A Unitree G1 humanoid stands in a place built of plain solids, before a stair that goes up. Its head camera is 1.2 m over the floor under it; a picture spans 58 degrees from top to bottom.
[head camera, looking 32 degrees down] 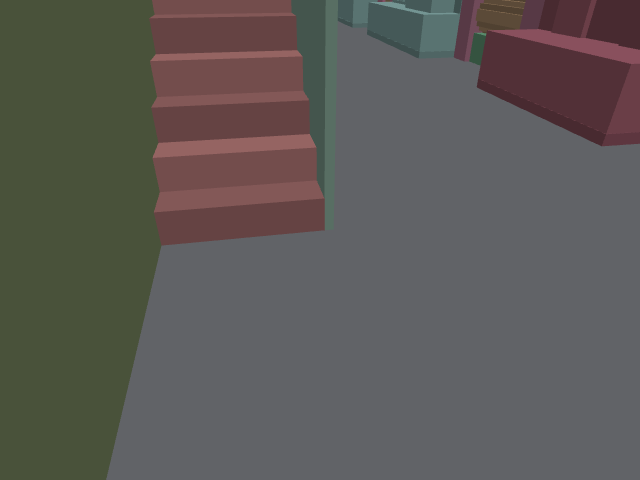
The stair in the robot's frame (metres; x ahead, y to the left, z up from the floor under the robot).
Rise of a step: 0.19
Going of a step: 0.23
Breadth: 0.85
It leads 10 degrees to the left of straight ahead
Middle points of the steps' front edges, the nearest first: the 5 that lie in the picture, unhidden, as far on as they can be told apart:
1.94 0.39 0.19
2.17 0.44 0.39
2.39 0.48 0.58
2.62 0.52 0.77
2.85 0.56 0.97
